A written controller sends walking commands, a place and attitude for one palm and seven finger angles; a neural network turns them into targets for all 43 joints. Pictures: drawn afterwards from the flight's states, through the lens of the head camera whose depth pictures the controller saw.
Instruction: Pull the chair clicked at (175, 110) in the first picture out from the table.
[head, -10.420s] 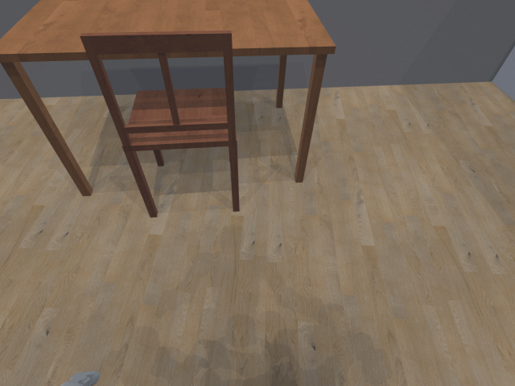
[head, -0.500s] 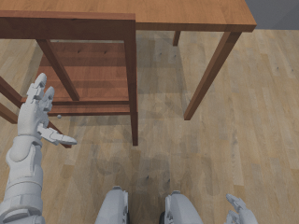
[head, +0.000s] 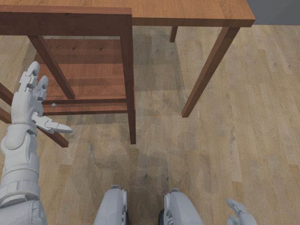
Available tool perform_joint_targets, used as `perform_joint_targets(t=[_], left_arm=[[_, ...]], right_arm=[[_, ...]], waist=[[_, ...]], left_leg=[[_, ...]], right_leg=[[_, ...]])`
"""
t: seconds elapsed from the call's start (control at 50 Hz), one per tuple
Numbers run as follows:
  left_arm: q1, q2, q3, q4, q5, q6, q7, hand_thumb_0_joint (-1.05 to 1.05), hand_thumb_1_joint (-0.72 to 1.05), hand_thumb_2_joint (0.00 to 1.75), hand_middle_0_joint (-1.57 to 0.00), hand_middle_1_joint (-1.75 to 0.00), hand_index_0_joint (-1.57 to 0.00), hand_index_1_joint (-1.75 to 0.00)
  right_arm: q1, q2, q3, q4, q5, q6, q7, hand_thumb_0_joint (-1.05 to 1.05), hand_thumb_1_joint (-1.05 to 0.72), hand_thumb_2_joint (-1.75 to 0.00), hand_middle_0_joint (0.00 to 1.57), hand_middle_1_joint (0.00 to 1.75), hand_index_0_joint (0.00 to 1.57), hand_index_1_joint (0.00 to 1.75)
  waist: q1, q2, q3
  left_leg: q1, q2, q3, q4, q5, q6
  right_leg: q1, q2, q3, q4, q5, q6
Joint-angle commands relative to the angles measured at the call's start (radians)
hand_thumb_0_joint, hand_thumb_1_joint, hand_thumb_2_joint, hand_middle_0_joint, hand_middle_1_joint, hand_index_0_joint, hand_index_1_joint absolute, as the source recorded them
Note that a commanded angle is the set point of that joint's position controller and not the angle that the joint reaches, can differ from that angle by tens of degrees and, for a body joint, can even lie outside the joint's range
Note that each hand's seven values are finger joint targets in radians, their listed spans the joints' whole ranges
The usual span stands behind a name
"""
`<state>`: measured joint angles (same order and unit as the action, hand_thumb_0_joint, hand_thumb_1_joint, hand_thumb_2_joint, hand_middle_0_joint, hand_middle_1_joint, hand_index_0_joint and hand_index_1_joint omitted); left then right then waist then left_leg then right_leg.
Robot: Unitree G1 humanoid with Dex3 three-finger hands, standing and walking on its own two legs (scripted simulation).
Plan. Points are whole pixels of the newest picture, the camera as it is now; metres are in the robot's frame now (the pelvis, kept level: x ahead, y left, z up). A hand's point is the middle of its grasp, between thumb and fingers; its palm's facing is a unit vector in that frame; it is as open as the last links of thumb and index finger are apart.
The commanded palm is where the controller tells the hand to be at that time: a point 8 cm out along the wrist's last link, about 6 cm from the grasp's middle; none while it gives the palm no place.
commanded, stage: push the fingers through the gap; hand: left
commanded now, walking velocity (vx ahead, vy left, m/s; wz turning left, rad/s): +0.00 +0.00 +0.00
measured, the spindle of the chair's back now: (56, 72) +0.51 +0.27 +0.02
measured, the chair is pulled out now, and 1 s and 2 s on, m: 0.00 0.00 0.00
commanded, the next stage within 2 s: hook a spindle and tug to test in 1.26 s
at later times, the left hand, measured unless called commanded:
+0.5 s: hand (55, 89) +0.45 +0.26 +0.03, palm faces +0.09 -1.00 -0.04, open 16.9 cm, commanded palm +0.43 +0.30 +0.03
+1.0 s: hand (56, 77) +0.49 +0.26 +0.03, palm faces +0.08 -1.00 -0.03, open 16.9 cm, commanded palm +0.47 +0.30 +0.03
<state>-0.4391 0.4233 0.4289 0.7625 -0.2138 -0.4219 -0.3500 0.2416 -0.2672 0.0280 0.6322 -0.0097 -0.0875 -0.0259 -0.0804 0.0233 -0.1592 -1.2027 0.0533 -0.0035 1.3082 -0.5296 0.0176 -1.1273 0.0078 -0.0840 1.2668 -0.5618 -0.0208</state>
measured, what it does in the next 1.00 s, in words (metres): stands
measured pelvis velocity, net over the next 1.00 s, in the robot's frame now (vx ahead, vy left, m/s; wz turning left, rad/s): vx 0.00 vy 0.01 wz -0.03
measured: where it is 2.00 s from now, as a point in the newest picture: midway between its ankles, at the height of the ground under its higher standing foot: outside the picture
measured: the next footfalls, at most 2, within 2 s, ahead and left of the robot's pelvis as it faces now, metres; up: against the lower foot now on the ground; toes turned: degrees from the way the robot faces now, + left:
none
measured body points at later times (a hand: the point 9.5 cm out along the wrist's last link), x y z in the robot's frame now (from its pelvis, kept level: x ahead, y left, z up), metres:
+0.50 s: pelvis +0.00 +0.01 -0.01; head +0.14 +0.03 +0.42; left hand +0.44 +0.31 +0.04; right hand +0.06 -0.27 -0.12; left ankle +0.04 +0.11 -0.62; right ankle +0.02 -0.11 -0.62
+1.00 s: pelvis +0.00 +0.01 -0.01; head +0.16 +0.05 +0.41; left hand +0.48 +0.32 +0.03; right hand +0.04 -0.26 -0.12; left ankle +0.04 +0.11 -0.62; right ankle +0.02 -0.11 -0.62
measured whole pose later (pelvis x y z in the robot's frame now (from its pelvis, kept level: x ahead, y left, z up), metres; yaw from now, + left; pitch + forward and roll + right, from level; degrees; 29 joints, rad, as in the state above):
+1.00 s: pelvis +0.00 +0.01 -0.01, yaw -2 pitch +29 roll -5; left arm -0.78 0.60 0.51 1.06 -0.11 -0.43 -0.33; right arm 0.29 -0.27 0.05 0.64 -0.03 0.04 0.00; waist -0.16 0.03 -0.15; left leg -1.32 0.06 -0.01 1.36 -0.54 0.04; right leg -1.23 0.02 -0.09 1.28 -0.55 0.00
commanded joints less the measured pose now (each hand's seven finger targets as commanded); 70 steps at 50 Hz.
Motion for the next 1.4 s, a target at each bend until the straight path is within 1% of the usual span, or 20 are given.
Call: perform_joint_targets(t=[0.0, 0.1, 0.14, 0.16, 0.26, 0.3, 0.42, 0.52, 0.7, 0.78, 0.82, 0.84, 0.86, 1.0, 1.08, 1.14, 1.26, 1.28, 1.34, 1.38], left_arm=[[-0.288, 0.29, 0.085, -0.166, -0.012, -0.064, -0.009, 0.0, -0.5, 0.3, -0.06, -0.08, -0.06, -0.08], [-0.364, 0.266, 0.047, -0.164, -0.004, -0.08, -0.013, 0.0, -0.5, 0.3, -0.06, -0.08, -0.06, -0.08], [-0.381, 0.268, 0.048, -0.126, -0.001, -0.072, -0.01, 0.0, -0.5, 0.3, -0.06, -0.08, -0.06, -0.08], [-0.391, 0.301, 0.073, -0.114, 0.004, -0.074, -0.004, 0.0, -0.5, 0.3, -0.06, -0.08, -0.06, -0.08], [-0.462, 0.331, 0.086, -0.064, 0.024, -0.08, 0.013, 0.0, -0.5, 0.3, -0.06, -0.08, -0.06, -0.08], [-0.507, 0.35, 0.091, -0.084, 0.033, -0.093, 0.018, 0.0, -0.5, 0.3, -0.06, -0.08, -0.06, -0.08], [-0.531, 0.386, 0.11, 0.015, 0.045, -0.084, 0.011, 0.0, -0.5, 0.3, -0.06, -0.08, -0.06, -0.08], [-0.551, 0.413, 0.122, 0.03, 0.049, -0.087, -0.004, 0.0, -0.5, 0.3, -0.06, -0.08, -0.06, -0.08], [-0.676, 0.414, 0.092, 0.055, 0.068, -0.089, 0.0, 0.0, -0.5, 0.3, -0.06, -0.08, -0.06, -0.08], [-0.698, 0.454, 0.113, 0.082, 0.082, -0.085, 0.007, 0.0, -0.5, 0.3, -0.06, -0.08, -0.06, -0.08], [-0.706, 0.468, 0.121, 0.105, 0.09, -0.08, 0.012, 0.0, -0.5, 0.3, -0.06, -0.08, -0.06, -0.08], [-0.73, 0.445, 0.098, 0.099, 0.09, -0.079, 0.014, 0.0, -0.5, 0.3, -0.06, -0.08, -0.06, -0.08], [-0.715, 0.444, 0.104, 0.086, 0.089, -0.083, 0.015, 0.0, -0.5, 0.3, -0.06, -0.08, -0.06, -0.08], [-0.663, 0.471, 0.133, 0.115, 0.09, -0.065, 0.015, 0.0, -0.5, 0.3, -0.06, -0.08, -0.06, -0.08], [-0.692, 0.454, 0.12, 0.004, 0.087, -0.092, 0.023, 0.0, -0.5, 0.3, -0.06, -0.08, -0.06, -0.08], [-0.647, 0.452, 0.132, 0.069, 0.082, -0.078, 0.021, 0.0, -0.5, 0.3, -0.06, -0.08, -0.06, -0.08], [-0.719, 0.401, 0.072, 0.026, 0.088, -0.085, 0.028, 0.0, -0.5, 0.3, -0.06, -0.08, -0.06, -0.08], [-0.695, 0.41, 0.087, 0.032, 0.088, -0.087, 0.034, 0.0, -0.5, 0.3, -0.06, -0.08, -0.06, -0.08], [-0.667, 0.404, 0.092, 0.051, 0.087, -0.084, 0.045, 0.0, -0.5, 0.3, -0.06, -0.08, -0.06, -0.08], [-0.665, 0.373, 0.068, 0.08, 0.093, -0.08, 0.051, 0.0, -0.5, 0.3, -0.1, -0.19, -0.1, -0.19]], right_arm=[[0.099, -0.176, -0.067, -0.086, 0.004, -0.023, -0.012, 0.0, -0.9, -0.9, 0.2, 0.3, 0.2, 0.3], [0.118, -0.183, -0.074, -0.069, 0.002, -0.02, -0.009, 0.0, -0.9, -0.9, 0.2, 0.3, 0.2, 0.3], [0.124, -0.186, -0.073, -0.059, 0.001, -0.015, -0.009, 0.0, -0.9, -0.9, 0.2, 0.3, 0.2, 0.3], [0.13, -0.192, -0.073, -0.056, -0.001, -0.011, -0.01, 0.0, -0.9, -0.9, 0.2, 0.3, 0.2, 0.3], [0.14, -0.193, -0.067, -0.052, -0.005, 0.005, -0.011, 0.0, -0.9, -0.9, 0.2, 0.3, 0.2, 0.3], [0.143, -0.192, -0.066, -0.052, -0.01, 0.01, -0.008, 0.0, -0.9, -0.9, 0.2, 0.3, 0.2, 0.3], [0.153, -0.197, -0.059, -0.049, -0.012, 0.036, -0.006, 0.0, -0.9, -0.9, 0.2, 0.3, 0.2, 0.3], [0.166, -0.201, -0.059, -0.053, -0.013, 0.052, -0.002, 0.0, -0.9, -0.9, 0.2, 0.3, 0.2, 0.3], [0.184, -0.205, -0.056, -0.037, -0.017, 0.076, -0.001, 0.0, -0.9, -0.9, 0.2, 0.3, 0.2, 0.3], [0.194, -0.209, -0.051, -0.033, -0.02, 0.089, -0.001, 0.0, -0.9, -0.9, 0.2, 0.3, 0.2, 0.3], [0.2, -0.21, -0.049, -0.033, -0.022, 0.097, 0.001, 0.0, -0.9, -0.9, 0.2, 0.3, 0.2, 0.3], [0.199, -0.207, -0.048, -0.033, -0.023, 0.101, 0.002, 0.0, -0.9, -0.9, 0.2, 0.3, 0.2, 0.3], [0.203, -0.206, -0.049, -0.037, -0.025, 0.102, 0.005, 0.0, -0.9, -0.9, 0.2, 0.3, 0.2, 0.3], [0.204, -0.207, -0.047, -0.052, -0.02, 0.126, 0.011, 0.0, -0.9, -0.9, 0.2, 0.3, 0.2, 0.3], [0.208, -0.205, -0.055, -0.052, -0.025, 0.126, 0.015, 0.0, -0.9, -0.9, 0.2, 0.3, 0.2, 0.3], [0.208, -0.203, -0.053, -0.042, -0.023, 0.131, 0.013, 0.0, -0.9, -0.9, 0.2, 0.3, 0.2, 0.3], [0.209, -0.202, -0.054, -0.037, -0.024, 0.131, 0.011, 0.0, -0.9, -0.9, 0.2, 0.3, 0.2, 0.3], [0.211, -0.201, -0.056, -0.038, -0.024, 0.132, 0.012, 0.0, -0.9, -0.9, 0.2, 0.3, 0.2, 0.3], [0.209, -0.198, -0.057, -0.035, -0.024, 0.136, 0.014, 0.0, -0.9, -0.9, 0.2, 0.3, 0.2, 0.3], [0.208, -0.195, -0.053, -0.037, -0.024, 0.138, 0.016, 0.0, -0.9, -0.9, 0.2, 0.3, 0.2, 0.3]], waist=[[0.005, 0.087, -0.433], [-0.012, 0.125, -0.457], [-0.02, 0.109, -0.444], [-0.017, 0.106, -0.445], [-0.028, 0.095, -0.444], [-0.023, 0.141, -0.488], [-0.038, 0.114, -0.453], [-0.038, 0.118, -0.491], [-0.067, 0.178, -0.495], [-0.067, 0.2, -0.506], [-0.071, 0.178, -0.499], [-0.083, 0.187, -0.5], [-0.07, 0.211, -0.517], [-0.069, 0.168, -0.49], [-0.061, 0.239, -0.578], [-0.07, 0.165, -0.52], [-0.083, 0.226, -0.519], [-0.071, 0.224, -0.53], [-0.072, 0.198, -0.516], [-0.078, 0.184, -0.491]], left_leg=[[0.346, -0.022, -0.039, -0.145, 0.31, 0.008], [0.432, -0.014, -0.064, -0.147, 0.339, 0.0], [0.417, -0.013, -0.066, -0.146, 0.326, 0.002], [0.41, -0.014, -0.068, -0.142, 0.327, 0.003], [0.383, -0.014, -0.066, -0.136, 0.309, 0.007], [0.406, -0.015, -0.067, -0.13, 0.33, 0.004], [0.354, -0.012, -0.063, -0.121, 0.313, 0.007], [0.364, -0.011, -0.066, -0.112, 0.342, 0.009], [0.423, -0.003, -0.091, -0.114, 0.343, 0.003], [0.422, -0.001, -0.091, -0.106, 0.368, 0.003], [0.419, 0.002, -0.097, -0.105, 0.368, 0.001], [0.423, 0.0, -0.095, -0.103, 0.38, 0.004], [0.442, 0.0, -0.1, -0.104, 0.397, 0.001], [0.391, 0.003, -0.087, -0.108, 0.38, 0.005], [0.504, 0.006, -0.104, -0.113, 0.454, -0.005], [0.438, 0.004, -0.095, -0.111, 0.428, 0.001], [0.513, 0.009, -0.114, -0.127, 0.436, -0.007], [0.525, 0.008, -0.116, -0.129, 0.447, -0.011], [0.509, 0.007, -0.109, -0.129, 0.465, -0.01], [0.491, 0.005, -0.109, -0.132, 0.441, -0.008]], right_leg=[[0.182, 0.016, 0.062, -0.173, 0.278, -0.007], [0.103, 0.018, 0.046, -0.166, 0.256, -0.01], [0.096, 0.019, 0.044, -0.17, 0.247, -0.009], [0.091, 0.019, 0.042, -0.165, 0.242, -0.011], [0.089, 0.021, 0.045, -0.163, 0.231, -0.009], [0.093, 0.019, 0.046, -0.154, 0.244, -0.01], [0.091, 0.022, 0.047, -0.153, 0.241, -0.006], [0.098, 0.025, 0.048, -0.146, 0.264, -0.006], [0.018, 0.028, 0.033, -0.147, 0.225, -0.009], [0.011, 0.029, 0.032, -0.138, 0.239, -0.011], [0.009, 0.031, 0.027, -0.138, 0.236, -0.01], [0.007, 0.031, 0.03, -0.141, 0.248, -0.009], [0.004, 0.031, 0.027, -0.134, 0.25, -0.012], [0.036, 0.034, 0.032, -0.14, 0.265, -0.006], [0.021, 0.035, 0.025, -0.137, 0.286, -0.01], [0.049, 0.036, 0.027, -0.144, 0.294, -0.006], [-0.013, 0.035, 0.017, -0.147, 0.261, -0.012], [-0.006, 0.035, 0.017, -0.15, 0.263, -0.013], [0.017, 0.035, 0.017, -0.153, 0.285, -0.011], [0.004, 0.034, 0.016, -0.154, 0.269, -0.009]])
